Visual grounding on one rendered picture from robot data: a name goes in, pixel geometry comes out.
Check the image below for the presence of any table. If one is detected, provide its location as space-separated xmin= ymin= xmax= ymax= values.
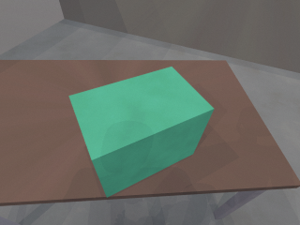
xmin=0 ymin=60 xmax=300 ymax=225

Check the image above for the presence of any carton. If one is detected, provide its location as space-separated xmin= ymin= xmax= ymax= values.
xmin=69 ymin=67 xmax=214 ymax=198

